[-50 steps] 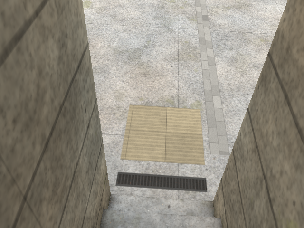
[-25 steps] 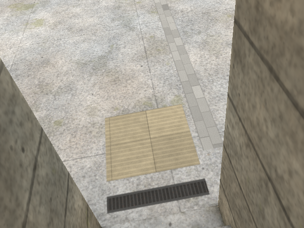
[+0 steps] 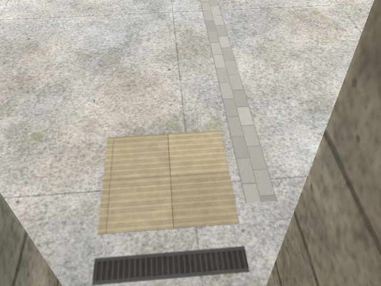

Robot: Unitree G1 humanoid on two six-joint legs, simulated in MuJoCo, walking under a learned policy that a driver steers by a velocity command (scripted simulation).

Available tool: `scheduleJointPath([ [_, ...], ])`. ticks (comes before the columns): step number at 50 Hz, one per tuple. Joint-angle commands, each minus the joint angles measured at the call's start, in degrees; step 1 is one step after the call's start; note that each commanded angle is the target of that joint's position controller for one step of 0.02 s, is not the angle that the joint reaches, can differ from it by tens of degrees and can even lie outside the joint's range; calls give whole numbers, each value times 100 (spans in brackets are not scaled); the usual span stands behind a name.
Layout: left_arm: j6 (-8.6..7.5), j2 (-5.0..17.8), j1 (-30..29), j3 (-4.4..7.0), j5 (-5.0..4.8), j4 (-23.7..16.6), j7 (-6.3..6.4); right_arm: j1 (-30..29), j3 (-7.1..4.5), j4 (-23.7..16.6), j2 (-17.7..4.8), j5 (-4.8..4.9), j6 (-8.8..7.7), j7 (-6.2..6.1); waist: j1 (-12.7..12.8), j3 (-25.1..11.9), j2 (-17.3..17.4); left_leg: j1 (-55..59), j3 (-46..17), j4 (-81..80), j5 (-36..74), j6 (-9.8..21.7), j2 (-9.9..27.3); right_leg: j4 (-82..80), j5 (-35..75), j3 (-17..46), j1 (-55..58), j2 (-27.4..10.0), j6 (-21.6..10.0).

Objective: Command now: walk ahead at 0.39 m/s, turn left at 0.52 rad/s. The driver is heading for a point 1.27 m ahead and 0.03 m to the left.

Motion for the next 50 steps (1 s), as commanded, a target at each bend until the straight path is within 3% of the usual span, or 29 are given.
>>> scheduleJointPath([
  [1, 29, 1277, 2642, 394, 149, 354, 12, 188, -163, -581, -374, 246, 122, -25, 824, -524, -862, -4484, -187, 3484, -1339, 83, 483, 2049, 6133, 925, 5603, -2528, -924],
  [2, -4, 1169, 3085, 373, -42, 444, -154, 340, -85, -792, -285, 224, 139, -178, 1047, -1341, -724, -5765, -97, 4603, -1265, 174, 984, 2872, 5297, 1400, 6556, -3330, -1466],
  [3, -69, 792, 2884, 274, -224, 232, -212, -232, -107, -872, -483, 35, 113, -219, 1215, -1213, -120, -6072, 45, 4062, -583, 141, 1272, 2480, 3491, 1204, 5939, -2970, -1449],
  [4, -73, 835, 2706, 266, -210, 249, -161, -738, -173, -980, -525, -275, 176, -206, 1230, -969, 35, -6084, 89, 4318, 26, 73, 1358, 2405, 2946, 1165, 5088, -2819, -1537],
  [5, -42, 1335, 2594, 411, -247, 339, 28, -1105, -182, -1223, -486, -411, 210, -111, 1121, -763, -568, -6136, 52, 4435, 663, -293, 1557, 2081, 1479, 2299, 3912, -3364, -2374],
  [6, 48, 975, 2475, 221, -31, 388, 171, -1955, -267, -1469, -678, -452, 301, -190, 1117, -102, 86, -6233, -427, 3492, 1836, -674, 1634, 1703, -174, 1690, 2718, -2914, -2183],
  [8, 173, 463, 1937, -27, -134, 324, 283, -2323, -205, -1531, -140, -255, 499, -199, 467, 874, 660, -4629, 133, 1934, 3303, -1040, 1356, 1745, -311, 251, -589, -1655, -1310],
  [9, 184, 440, 1486, -105, -230, 224, 357, -2103, -99, -1496, 61, -112, 547, -167, 138, 772, 429, -3413, 396, 985, 4191, -1219, 1295, 1883, -318, -25, -1838, -1435, -1190],
  [11, 25, 958, 1288, -28, -214, 38, 196, -1736, -64, -1227, 175, -148, 483, -164, -19, 213, -68, -2278, 701, 741, 5845, -1195, 1311, 1843, -92, -315, -2059, -1502, -1022],
  [12, -33, 939, 1298, -26, -396, 86, 184, -1784, -116, -1236, 52, -225, 452, -73, -61, 145, -395, -2645, 498, 210, 6615, -1130, 1422, 2132, -1222, -475, -1632, -1277, -884],
  [14, -90, 828, 1907, -63, -539, 368, 181, -2587, -167, -1363, -68, -315, 362, -97, 467, 196, -383, -3546, -4, -446, 7193, -932, 1588, 2584, -2287, -116, -478, -1460, -757],
  [16, 41, 763, 1886, -69, -423, 350, 249, -3272, -112, -1562, 5, -351, 323, 37, 606, 367, -21, -2899, 287, -1820, 8245, -909, 1492, 2952, -4035, -383, -766, -1285, -659],
  [17, -20, 766, 1925, -48, -411, 325, 244, -3311, -162, -1546, -207, -300, 284, 56, 720, 590, 2, -2644, 439, -2569, 8326, -1037, 1430, 3262, -4478, -478, -898, -1180, -612],
  [19, 131, 837, 1970, 36, -232, 317, 190, -3636, -46, -1566, 40, -74, 244, 111, 1080, 885, -36, -1781, 734, -4240, 8255, -1146, 1521, 3363, -4441, -616, -944, -1205, -681],
  [22, 365, 1024, 2405, 182, -14, 613, 67, -2820, -182, -1277, -350, 166, 132, 173, 1211, 1023, -268, -711, 531, -5949, 7969, -874, 1957, 4384, -3199, -369, -181, -1185, -926],
  [23, 304, 1390, 2095, 290, -88, 590, 29, -1751, -288, -842, -597, 61, 107, 176, 642, 364, -551, 737, 186, -5778, 8327, -654, 2190, 5303, -2884, -160, -675, -1298, -986],
  [25, 235, 1143, 2714, 329, -229, 735, -134, -275, -445, -61, -1133, -363, -125, 171, 464, 323, 1195, 2912, 365, -6307, 10205, -648, 2358, 7744, -5981, -618, -1890, -144, -958],
  [26, 233, 532, 3508, 262, -413, 814, -169, 408, -470, 86, -1441, -392, -107, 245, 627, -842, 1695, 5007, -196, -3205, 13284, -213, 3631, 10225, -9323, -419, -4017, 345, -632],
  [27, 175, 572, 3304, 220, -552, 651, -160, 424, -407, -139, -1365, -85, 4, 279, 330, -1429, 1495, 4609, -804, -3419, 12702, 83, 4166, 10327, -8832, 445, -4279, 270, -533],
  [28, 286, 657, 2635, 246, -455, 586, -169, 2, -283, -254, -1035, 75, 83, 264, 318, -1238, 943, 3559, -903, -4041, 10857, 384, 4146, 10014, -8254, 452, -4320, 259, -507],
  [29, 381, 667, 2143, 260, -92, 572, -168, -514, -240, -413, -992, 113, 84, 157, 504, -861, 735, 2493, -720, -4479, 8924, 598, 3913, 10098, -7234, 528, -4185, 268, -521],
  [30, 541, 561, 1883, 218, 118, 424, -150, -1054, -261, -622, -1134, 200, 111, -56, 732, -972, 1235, 1669, -1361, -4962, 6886, 1006, 4272, 10497, -6785, 259, -4071, 249, -359],
  [31, 687, 801, 1268, 269, 228, 180, -46, -1218, -122, -869, -765, 23, 187, -175, 725, -463, 609, 664, -1050, -5177, 5818, 997, 4044, 10126, -5691, 321, -4154, 346, -241],
  [32, 732, 693, 702, 264, 305, -84, 21, -1183, -64, -794, -675, -36, 216, -265, 686, -19, 704, 92, -998, -5003, 5982, 845, 4010, 10061, -5173, 474, -4481, 352, -146],
  [36, 924, 101, 36, 79, 76, -662, 35, -962, 131, -861, -696, -69, 285, -433, 731, 170, 894, -729, -656, -4628, 6029, 536, 3691, 10336, -4360, 471, -5045, 694, 212],
  [39, 1019, 238, -427, 108, -77, -1194, 48, -1107, 148, -1165, -931, -54, 362, -543, 727, 166, 1422, -864, -596, -5102, 3853, 329, 3446, 11067, -4653, 404, -5347, 778, 368],
  [44, 1087, 243, -1003, 51, 23, -1835, 103, -1101, 190, -1517, -1012, -144, 381, -650, 478, -18, 1047, -50, -791, -5011, 3260, 500, 3456, 11666, -4544, 502, -5869, 587, 589],
  [47, 1038, 401, -1601, 36, 38, -2235, 176, -839, 50, -1636, -1250, -260, 214, -672, 182, -236, 776, 614, -1050, -4987, 3287, 667, 3836, 11713, -4764, 635, -6137, 269, 597],
  [50, 974, 594, -1572, 114, 76, -2305, 122, -904, -118, -1752, -1587, -191, 37, -523, 82, -480, 770, 797, -966, -5449, 3873, 802, 3988, 12127, -5229, 594, -5491, 74, 520],
])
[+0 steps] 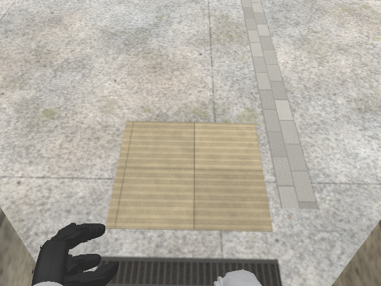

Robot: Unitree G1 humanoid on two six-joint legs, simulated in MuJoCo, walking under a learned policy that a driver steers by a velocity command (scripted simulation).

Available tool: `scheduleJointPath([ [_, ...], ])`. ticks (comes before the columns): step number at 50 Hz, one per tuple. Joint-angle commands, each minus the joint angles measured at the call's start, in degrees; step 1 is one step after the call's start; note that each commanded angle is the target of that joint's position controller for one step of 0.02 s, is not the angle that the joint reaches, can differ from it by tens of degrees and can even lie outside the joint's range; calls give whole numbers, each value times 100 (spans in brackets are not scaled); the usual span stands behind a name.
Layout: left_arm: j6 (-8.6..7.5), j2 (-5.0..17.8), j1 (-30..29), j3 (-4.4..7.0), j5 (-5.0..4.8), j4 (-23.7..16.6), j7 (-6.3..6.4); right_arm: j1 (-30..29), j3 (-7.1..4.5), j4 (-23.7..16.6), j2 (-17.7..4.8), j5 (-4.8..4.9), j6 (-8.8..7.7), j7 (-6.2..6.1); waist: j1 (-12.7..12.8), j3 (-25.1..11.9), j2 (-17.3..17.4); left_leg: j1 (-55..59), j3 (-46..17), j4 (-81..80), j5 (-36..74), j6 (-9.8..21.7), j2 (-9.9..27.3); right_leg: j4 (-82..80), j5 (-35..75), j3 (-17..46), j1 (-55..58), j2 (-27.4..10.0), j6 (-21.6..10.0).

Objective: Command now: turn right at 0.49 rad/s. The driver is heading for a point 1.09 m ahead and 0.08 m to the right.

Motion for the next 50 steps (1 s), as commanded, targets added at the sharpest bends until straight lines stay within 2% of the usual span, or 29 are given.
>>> scheduleJointPath([
  [1, -112, 275, -288, 30, -38, -679, -18, 371, -462, -309, -1391, 19, -238, 66, -26, -758, 858, 1978, -2544, -2338, 289, 1575, 1809, 632, -532, 138, -912, -396, -59],
  [5, -221, 242, -606, -40, -229, -835, -117, 173, -450, -269, -1244, 4, -236, -35, -167, -512, 860, 1595, -1918, -2636, -625, 1091, 1843, -1440, -1218, -11, -88, -890, -359],
  [7, -249, 276, -75, -90, -280, -785, -153, -363, -554, -368, -1437, 56, -252, 42, 178, -797, 1066, 696, -1035, -2770, -610, 457, 1650, -2934, -1879, -276, 1811, -1020, -570],
  [8, -192, 495, 926, -20, -291, -457, -183, -1224, -624, -495, -1483, 63, -315, 188, 855, -940, 1321, -681, -310, -2574, -651, -112, 1356, -4058, -2283, -145, 3912, -964, -654],
  [9, -239, 860, 2963, 67, -263, 134, -151, -2387, -759, -819, -1522, 213, -267, 220, 2044, -670, 268, -2521, 152, -710, -1156, -442, 655, -5796, -2380, 706, 5710, -734, -769],
  [10, -316, 1753, 4242, 156, -211, 554, -84, -3193, -793, -1218, -1516, 52, -151, 398, 2978, 1411, -3431, -5575, -342, 2637, -4228, -727, -774, -9829, -2449, 5252, 4549, -1813, -1224],
  [11, -554, 1772, 4546, 75, -312, 533, 83, -4580, -619, -1650, -1050, -274, -248, 585, 3476, 2474, -2879, -6063, -1806, 3343, -3351, -469, -1607, -12412, -4525, 5741, 3068, -1394, -695],
  [13, -452, 1640, 2113, -117, -175, 452, 392, -2641, -388, -856, -312, -80, -281, 600, 1519, 1553, -3306, -4305, -2600, 3890, -2111, -402, -2152, -11879, -4658, 4396, 1680, -1068, -122],
  [14, -373, 1247, 570, -262, 54, 261, 383, -2003, -419, -678, -462, 127, -202, 583, 526, 737, -3301, -2801, -2156, 4147, -700, -501, -2155, -11245, -4571, 3896, 736, -861, -258],
  [16, -397, 794, -651, -351, -134, 151, 218, -1402, -567, -370, -827, 135, 333, 578, -179, -578, -2218, -757, -1366, 5014, 1367, -903, -1544, -10476, -2839, 2926, 499, -952, -434],
  [19, -312, 433, 276, -401, -297, 573, 154, -1790, -404, -381, -620, 63, 685, 614, 128, -368, -197, -997, -1305, 5209, 1627, -951, -1038, -9239, -1556, 2399, 1538, -989, -1048],
  [20, -325, 470, 809, -398, -261, 720, 176, -1843, -332, -286, -595, 27, 636, 558, 585, -496, -320, -727, -1102, 5176, 734, -976, -986, -10053, -1323, 2474, 1956, -1098, -886],
  [23, -544, 300, 1779, -507, -128, 1180, 295, -2169, -75, -302, -120, -94, 470, 550, 670, 346, 201, -1681, -1242, 3353, 444, -825, -943, -9390, -1115, 2293, 2765, -669, -762],
  [25, -726, 607, 2461, -359, -100, 1492, 321, -1799, -134, 77, -236, -106, 353, 559, 892, -102, 10, -1601, -1248, 2720, 371, -769, -1209, -9477, -1009, 2036, 3797, -797, -720],
  [27, -876, 518, 2339, -425, -87, 1471, 111, -1504, -134, 67, -369, 162, 289, 535, 959, -899, -780, -164, -843, 2498, 396, -785, -1520, -10236, 1287, 1246, 3967, -982, -751],
  [28, -919, 384, 2109, -418, -84, 1627, -65, -1032, -22, 93, -209, 203, 243, 627, 831, -623, -1499, 549, -101, 2203, -1269, -723, -1523, -11004, 2930, 814, 3389, -665, -353],
  [29, -926, 383, 1832, -342, -46, 1595, -187, -421, -38, 243, -190, 213, 193, 693, 623, -586, -1422, 1388, 132, 1571, -2056, -526, -1594, -11457, 3538, 361, 3096, -315, 51],
  [30, -914, 482, 1549, -190, -151, 1684, -217, -139, -40, 375, -50, 145, 150, 771, 368, -318, -682, 2043, -191, 559, -2070, -154, -1348, -10784, 2752, 103, 2574, -68, 301],
  [32, -630, 299, 1302, -60, -53, 1784, -258, 498, 25, 691, 219, 117, 74, 670, 121, 301, 684, 1955, -1892, -444, -1543, 762, -766, -7413, 1205, 169, 1432, 47, -355],
  [34, -742, 178, 2078, -37, 208, 1430, -190, 749, -204, 909, -451, 351, -118, 623, 1147, 287, 945, 1689, -2992, 46, 2241, 845, -544, -6641, 1595, -182, 437, -72, -889],
  [35, -854, 442, 1506, -1, 151, 1329, -155, 259, -337, 646, -648, 300, -231, 585, 838, 129, 1258, 1105, -3867, -65, 1234, 916, -260, -7329, 2421, -194, 640, -324, -881],
  [37, -946, 462, 520, 35, 154, 1315, -111, 146, -305, 536, -397, 240, -398, 484, 441, -9, 648, 500, -3817, 45, -830, 1101, -617, -8409, 4042, -255, 1615, -220, -611],
  [41, -828, 136, 315, -34, -291, 1264, -157, 609, -424, 775, -335, 206, -120, 632, 43, 108, 833, -466, -3062, 805, -630, 970, -1059, -9833, 3490, -862, 3940, 180, -490],
  [43, -833, 88, 459, -11, -236, 1267, -143, 827, -401, 726, -362, 136, -4, 616, -43, 251, 997, -298, -3500, 1214, 202, 1043, -985, -10143, 3206, -632, 4183, 5, -655],
  [45, -842, 274, 1505, 75, -260, 1633, -119, 721, -405, 637, -389, 39, 17, 550, 259, 351, 961, -701, -3733, 2064, 177, 1102, -854, -11346, 3090, -23, 5161, -669, -924],
  [47, -762, 419, 2729, 194, -146, 2111, -195, 879, -432, 761, -370, 3, -8, 709, 673, -5, -282, -2038, -2899, 4103, -1962, 1083, -1226, -11773, 3882, 144, 7692, -1247, -1114],
  [48, -765, 540, 3702, 234, -68, 2218, -224, 817, -446, 528, -224, 149, -50, 728, 1001, -928, -811, -3722, -2146, 6270, -4211, 986, -1469, -9755, 4961, 578, 9752, -2012, -1460],
  [49, -838, 560, 3831, 208, -103, 2208, -310, 1246, -377, 404, -128, 152, -84, 655, 861, -1656, -541, -4385, -2014, 7205, -4279, 1136, -1131, -8905, 3974, 776, 10116, -2523, -1757],
  [50, -889, 671, 3663, 292, -228, 2102, -430, 1271, -354, 380, -152, 115, -102, 624, 692, -1606, -500, -4749, -1599, 7611, -3572, 1171, -960, -9089, 2657, 1037, 9622, -2546, -1981],
])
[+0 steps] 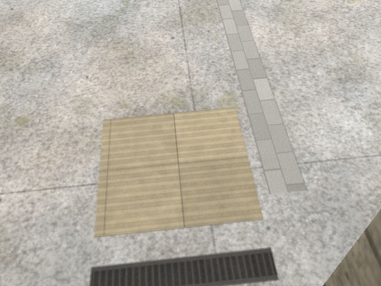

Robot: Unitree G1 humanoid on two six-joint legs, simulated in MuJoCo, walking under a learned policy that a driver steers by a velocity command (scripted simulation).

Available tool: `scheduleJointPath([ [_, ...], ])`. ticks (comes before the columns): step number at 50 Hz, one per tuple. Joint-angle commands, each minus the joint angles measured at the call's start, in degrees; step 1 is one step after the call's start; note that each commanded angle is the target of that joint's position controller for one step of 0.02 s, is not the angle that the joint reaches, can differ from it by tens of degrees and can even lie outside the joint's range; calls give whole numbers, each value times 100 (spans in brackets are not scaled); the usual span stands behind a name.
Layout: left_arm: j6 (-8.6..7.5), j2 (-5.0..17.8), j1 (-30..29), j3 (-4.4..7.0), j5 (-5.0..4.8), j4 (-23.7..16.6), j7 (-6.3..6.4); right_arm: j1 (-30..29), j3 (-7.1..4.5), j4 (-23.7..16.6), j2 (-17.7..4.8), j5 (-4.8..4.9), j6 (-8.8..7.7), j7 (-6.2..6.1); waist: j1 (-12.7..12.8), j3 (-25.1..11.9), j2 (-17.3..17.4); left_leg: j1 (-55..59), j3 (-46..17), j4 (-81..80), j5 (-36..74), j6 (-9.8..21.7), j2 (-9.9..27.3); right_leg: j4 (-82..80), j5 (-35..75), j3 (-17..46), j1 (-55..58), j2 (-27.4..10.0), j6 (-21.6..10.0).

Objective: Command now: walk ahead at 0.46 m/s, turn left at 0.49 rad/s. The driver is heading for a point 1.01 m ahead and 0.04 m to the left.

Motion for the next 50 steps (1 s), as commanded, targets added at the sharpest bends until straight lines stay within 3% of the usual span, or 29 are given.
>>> scheduleJointPath([
  [1, -82, 1370, 2022, 503, -177, 366, -83, -162, -20, -689, -342, -108, -158, -71, 761, -1254, -1292, -4237, -514, 1460, 804, -20, 1003, 313, -1261, 2941, 3790, -2889, -1358],
  [2, -106, 858, 1488, 309, -75, 106, 46, -1256, -156, -980, -688, -332, -139, -85, 769, -308, -90, -4567, -1041, 555, 2586, -326, 1167, 81, -1713, 2204, 2580, -2430, -1119],
  [4, -100, 477, 1675, 64, 51, 275, 118, -1915, -96, -1203, -289, -192, -2, -41, 598, 845, 175, -4230, -1013, -311, 3833, -697, 1137, 401, -520, 1593, 345, -2037, -674],
  [6, -179, 391, 1153, -41, -56, 233, 71, -1567, 52, -986, 197, -134, 96, 32, -26, 735, -36, -2180, -981, -2121, 5173, -1126, 1160, 269, -272, 736, -1993, -1671, -483],
  [8, -380, 618, 1027, 46, -172, 244, 52, -1287, -112, -609, -217, -116, 26, 55, -270, 536, -576, -1344, -960, -3208, 6908, -1177, 1224, 704, -552, 124, -2213, -1206, -157],
  [10, -425, 755, 1093, 78, -146, 282, 16, -1731, -122, -475, -187, -79, -152, 147, -110, 357, -445, -174, -766, -4434, 8855, -1043, 1117, 1035, -1538, -52, -2549, -1200, -64],
  [15, -444, 785, 1731, 124, 121, 560, 103, -3239, -124, -894, -74, -111, -311, 184, 886, 1095, -422, -677, -525, -6400, 8778, -758, 1386, 2047, -1225, -54, -1040, -1633, -172],
  [18, -424, 996, 1525, 170, 188, 764, -90, -2026, -239, -457, -324, 33, -284, 187, 435, 559, -613, 1086, -35, -6425, 8119, -696, 1545, 3660, -266, -223, -1126, -1671, -275],
  [20, -248, 1214, 1767, 306, 219, 981, -56, -238, -474, 279, -980, 87, -228, 156, -89, 6, -490, 2998, -218, -7891, 6697, -664, 1570, 5596, 2087, -51, -936, -1370, -437],
  [21, -109, 979, 1841, 316, 204, 1059, 16, 27, -522, 491, -1092, -43, -302, 222, -316, 266, 367, 3230, -442, -9393, 6774, -411, 1809, 7834, 40, -373, -1135, -568, -410],
  [22, -166, 458, 2541, 254, 66, 960, -25, 462, -474, 802, -1336, -246, -353, 256, 228, -381, 1561, 5626, -244, -6169, 9670, -621, 2271, 9564, -3816, -301, -3921, 106, -189],
  [23, -148, 451, 2307, 128, 172, 710, -12, 617, -338, 650, -1062, -18, -405, 317, 146, -829, 1553, 5857, -992, -5578, 9297, -568, 2637, 9361, -3600, 384, -5002, -134, -299],
  [24, -70, 557, 2096, 167, 286, 747, -22, 403, -345, 616, -1037, 120, -426, 338, 232, -753, 584, 4843, -1445, -6175, 7376, -408, 2779, 9123, -2515, 523, -4933, -189, -347],
  [26, -25, 550, 1433, 155, 327, 440, -36, -369, -291, 387, -904, 210, -417, 195, 482, -450, 1174, 2932, -2664, -7307, 3088, 11, 3416, 7652, -391, 1016, -5008, -622, -184],
  [28, 146, 736, 1028, 230, 276, 466, -34, -633, -5, 378, -252, 50, -447, -129, 834, 694, 76, 882, -2012, -7551, 4124, -373, 3143, 5718, 683, 1089, -4179, -545, 308],
  [30, 207, 509, 1269, 157, 391, 700, -137, -652, -44, 461, -655, 22, -652, -162, 996, 665, 792, 45, -1790, -7108, 5622, -323, 2989, 5233, 1477, 1116, -3234, -489, 446],
  [31, 106, 545, 1006, 149, 356, 543, -212, -866, -33, 564, -491, 131, -773, -160, 1178, 467, 625, 351, -1168, -6520, 5061, -562, 2537, 4314, 2744, 1210, -3423, -491, 342],
  [32, 96, 478, 712, 109, 320, 493, -249, -901, -45, 518, -413, 177, -818, -184, 1105, 263, 598, 0, -484, -6559, 4063, -749, 2111, 3349, 3850, 763, -2698, -257, 341],
  [35, 35, 282, 74, 18, 374, 434, -381, -576, -59, 608, -471, 273, -772, -218, 862, 386, 72, 242, -697, -6115, 3753, -847, 2390, 2811, 4776, 652, -2553, -179, 266],
  [36, -42, 298, -237, 4, 287, 387, -335, -270, -39, 657, -413, 213, -762, -247, 639, 494, 670, 530, -578, -5860, 3586, -672, 2180, 2464, 4913, 719, -2608, -103, 223],
  [39, -149, 422, -1018, 11, 191, 229, -280, 446, -80, 793, -312, -19, -787, -301, 115, 956, 303, 1370, -442, -4991, 3672, -568, 2103, 1842, 4588, 214, -3096, -15, 246],
  [42, -248, 302, -1042, -68, 7, 269, -333, 103, -159, 800, -582, -27, -731, -420, 264, 974, 220, 2182, -1065, -4501, 4693, -300, 2681, 518, 4244, 753, -3194, -771, -38],
  [44, -174, 914, 372, 115, 73, 679, -369, -723, -61, 632, -313, -221, -699, -241, 809, 151, 819, 1573, -426, -3159, 5762, -136, 2362, 0, 3757, -206, -610, -636, -120],
  [45, -89, 1044, 1147, 205, 180, 1000, -439, -615, -66, 634, -262, -152, -679, -171, 1082, -148, 128, 1165, 242, -1946, 6175, -316, 2029, -420, 3600, -823, 810, -162, -143],
  [46, -7, 1107, 1575, 343, 297, 1018, -484, -778, -205, 445, -461, -61, -648, -73, 1476, 220, -1170, -479, 876, 450, 3228, -609, 1221, -937, 3646, -403, 2027, -328, -639],
  [47, -5, 1431, 1858, 437, 394, 1010, -460, -821, -268, 153, -423, 120, -696, -56, 1250, -444, -2116, -3283, 640, 1733, 333, -874, 1019, 1682, 6150, 950, 4531, -1231, -1144],
  [48, -53, 1090, 2356, 283, 253, 1075, -418, -1161, -105, -191, -432, -7, -662, -23, 1636, -1594, -1271, -3971, -137, 1402, 547, -668, 1259, 1546, 5661, 2093, 5349, -1915, -1624],
  [49, -34, 1067, 2282, 261, 188, 1055, -308, -1200, -57, -215, -372, -142, -637, 0, 1495, -1566, -368, -3807, -339, 505, 991, -584, 1555, 923, 3238, 2358, 4538, -1997, -1504],
  [50, -10, 1596, 2043, 450, 282, 1027, -134, -1175, 49, -352, -120, -113, -686, 117, 1263, -1578, -780, -4148, -426, 506, 870, -539, 1547, 280, 215, 3708, 3871, -2495, -1820],
])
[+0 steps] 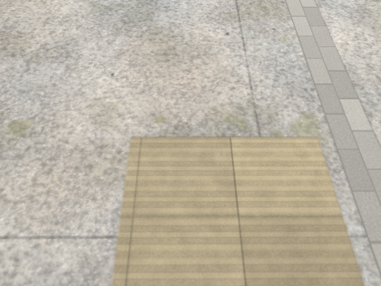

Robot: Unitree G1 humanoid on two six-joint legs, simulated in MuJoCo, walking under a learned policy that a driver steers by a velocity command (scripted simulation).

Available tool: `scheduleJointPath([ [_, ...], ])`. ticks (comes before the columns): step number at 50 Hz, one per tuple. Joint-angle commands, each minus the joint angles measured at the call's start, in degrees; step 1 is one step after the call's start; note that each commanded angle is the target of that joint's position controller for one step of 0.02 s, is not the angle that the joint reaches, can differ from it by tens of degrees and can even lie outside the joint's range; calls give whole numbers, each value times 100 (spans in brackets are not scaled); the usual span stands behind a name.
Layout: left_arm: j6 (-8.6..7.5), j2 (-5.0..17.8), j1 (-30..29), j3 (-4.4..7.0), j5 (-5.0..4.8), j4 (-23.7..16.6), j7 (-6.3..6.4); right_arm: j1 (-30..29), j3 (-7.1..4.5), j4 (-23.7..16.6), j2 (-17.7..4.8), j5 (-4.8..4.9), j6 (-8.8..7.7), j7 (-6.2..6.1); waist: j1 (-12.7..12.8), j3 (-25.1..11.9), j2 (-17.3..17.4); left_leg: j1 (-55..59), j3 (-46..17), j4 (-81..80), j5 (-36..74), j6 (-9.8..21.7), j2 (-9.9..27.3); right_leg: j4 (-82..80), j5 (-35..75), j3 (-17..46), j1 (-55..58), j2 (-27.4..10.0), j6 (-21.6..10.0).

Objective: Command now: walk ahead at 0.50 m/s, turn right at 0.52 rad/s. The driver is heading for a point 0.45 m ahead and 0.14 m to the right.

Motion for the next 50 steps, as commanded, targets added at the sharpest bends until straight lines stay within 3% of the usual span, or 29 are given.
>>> scheduleJointPath([
  [1, 36, 812, 1726, 213, 23, 248, 264, -652, 0, -909, -563, -196, -194, 191, 500, -1045, 155, -4168, -953, -1335, 1592, -30, 676, -732, -1031, 3508, 3705, -2573, -1627],
  [2, -20, 651, 955, 123, -1, 16, 305, -1287, 25, -1196, -519, -205, -112, 200, 124, -132, 237, -2945, -847, -3178, 2526, -340, 746, -1471, -1056, 3038, 1358, -2135, -1406],
  [3, -47, 701, 561, 129, 53, -133, 290, -1343, 52, -1208, -468, -191, -39, 174, -129, 142, 97, -1727, -695, -3886, 2907, -553, 726, -1519, -151, 2867, -106, -1845, -1438],
  [5, -43, 835, 281, 197, -46, -394, 298, -990, 110, -1149, -423, -37, 62, 153, -341, -103, -392, 638, -582, -5506, 3673, -705, 706, -1290, 1897, 1580, -1546, -1219, -1025],
  [6, -41, 833, 308, 233, -172, -392, 261, -932, 128, -1114, -370, 88, 35, 166, -357, -342, -688, 1347, -459, -5799, 4150, -679, 492, -1140, 1927, 1354, -1629, -960, -916],
  [8, 15, 887, 433, 299, -269, -503, 181, -884, 65, -1018, -543, 106, 24, 159, -286, -506, -504, 1650, -232, -6286, 4225, -706, 228, -686, 1734, 1374, -1146, -800, -857],
  [10, 132, 951, 829, 315, -239, -490, 99, -635, 60, -1004, -483, 50, 36, 130, -345, -461, -160, 2351, -92, -6931, 3233, -796, -28, -7, 635, 1602, -1152, -664, -727],
  [11, 138, 811, 1039, 285, -129, -527, 130, -315, -31, -873, -596, 19, 9, 102, -552, -419, 289, 2763, -261, -7178, 2175, -826, 15, 715, -171, 1646, -1370, -530, -719],
  [12, 131, 122, 964, 126, -119, -753, 96, 298, -162, -841, -1142, -164, -53, 69, -721, -676, 1533, 3218, -2199, -7984, 944, -513, 1452, 2977, -970, 914, -1950, 123, -487],
  [13, 184, 215, 1276, 149, -153, -957, 12, 421, -306, -918, -1639, -72, 63, 2, -460, -1395, 2500, 3741, -4967, -9489, -906, 31, 2683, 4334, -2054, 311, -2776, 393, -398],
  [14, 286, 578, 993, 206, 91, -870, -20, -60, -277, -1095, -1351, 51, 125, -55, -358, -848, 1603, 3255, -5228, -9691, -1979, 169, 2685, 5068, -1655, 388, -3192, -55, -442],
  [15, 362, 540, 517, 211, 163, -955, -74, -300, -202, -1119, -1050, -2, 99, -61, -389, -119, 1102, 2754, -4428, -9390, -1455, 154, 2337, 5192, -1173, 532, -3467, -255, -397],
  [16, 401, 326, 422, 178, 123, -955, -106, -458, -153, -1075, -828, -49, 64, -33, -252, 243, 924, 2249, -3428, -9252, -293, 69, 2061, 4998, -741, 712, -3429, -422, -231],
  [18, 404, 393, 891, 207, 64, -811, -66, -555, -96, -985, -536, 36, -37, -74, 86, 308, 959, 1480, -2016, -9368, 1566, -58, 1700, 4461, -150, 575, -2626, -531, 145],
  [22, 420, 357, 359, 238, 76, -988, -96, -213, -131, -798, -591, 139, -130, -34, 116, 118, 742, 1554, -703, -9241, 4512, 82, 1697, 3936, 578, 414, -2305, -490, 363],
  [27, 339, 126, -665, 127, -141, -1254, -340, 70, -256, -790, -785, 134, -61, 33, -54, 142, 657, 1907, 194, -9348, 4139, -129, 1668, 2184, 1426, 56, -1835, -630, 235],
  [28, 320, 95, -684, 85, -20, -1286, -362, 142, -229, -760, -709, 101, -85, 49, -6, 362, 680, 1835, 212, -9403, 4485, -67, 1584, 1490, 1348, -10, -1532, -639, 117],
  [30, 258, -15, -792, 15, 30, -1203, -360, 406, -255, -649, -830, 99, -84, 46, -151, 441, 693, 2071, 451, -9130, 5709, -7, 1511, 701, 1004, -543, -953, -395, 44],
  [32, 149, 142, -290, 56, -23, -978, -324, 655, -310, -506, -996, 51, -92, 64, 17, 26, 851, 2404, 503, -8215, 7153, 30, 1444, 353, 546, -757, -121, -39, -108],
  [34, -72, 562, 1078, 183, 92, -425, -217, 524, -347, -569, -1142, 136, -87, 68, 646, -726, 623, 1895, 801, -6288, 6511, -220, 1124, -442, 1894, -508, 1816, -85, -266],
  [35, -151, 1112, 1504, 244, 144, -373, -105, 978, -182, -810, -491, 180, -70, 76, 505, -1641, -702, 142, 755, -4318, 1566, -431, 635, 433, 5282, 1449, 3875, -1987, -803],
  [36, -94, 1516, 1985, 388, -153, -308, 42, 1346, -153, -804, -563, 472, 14, 61, 661, -2883, -1176, -636, -19, -2659, 140, -420, 7, 83, 6254, 3251, 4787, -3127, -1837],
  [37, -11, 1248, 1704, 341, -246, -414, 170, 846, -222, -831, -788, 386, 76, 38, 664, -2541, -360, -739, -503, -2637, 833, -359, 317, -167, 5602, 2592, 4163, -2717, -1661],
  [38, -2, 890, 1078, 226, -234, -434, 224, 293, -168, -960, -602, 344, 73, 26, 532, -1638, -494, -913, -489, -2861, 1165, -345, 414, -389, 5224, 2121, 3295, -2457, -1543],
  [39, -2, 563, 740, 126, -212, -440, 240, 39, -169, -974, -604, 222, 94, -13, 373, -984, -243, -831, -553, -3337, 1455, -323, 550, -620, 4945, 1776, 2524, -2205, -1281],
  [40, 16, 371, 568, 53, -224, -450, 272, 45, -188, -973, -644, 122, 169, -40, 196, -735, -299, -492, -608, -3736, 1661, -339, 598, -888, 4628, 1481, 1927, -1996, -1096],
  [42, 12, 179, 460, -44, -198, -429, 246, 549, -183, -736, -488, 85, 347, -38, -81, -671, -245, 335, -520, -4300, 1884, -361, 477, -1159, 4705, 1026, 1183, -1769, -951],
  [45, -57, 278, 321, -72, -157, -290, 202, 461, -125, -669, -291, 117, 437, -43, -293, -552, -297, 902, -490, -5574, 2260, -474, 394, -1296, 4446, 565, 695, -1534, -867],
  [50, 69, 392, 503, -45, -174, -30, 155, 107, -104, -544, -332, 135, 498, -91, -104, -374, -557, 1767, -313, -7096, 2897, -533, 226, -1390, 1406, 703, 244, -1457, -659],
])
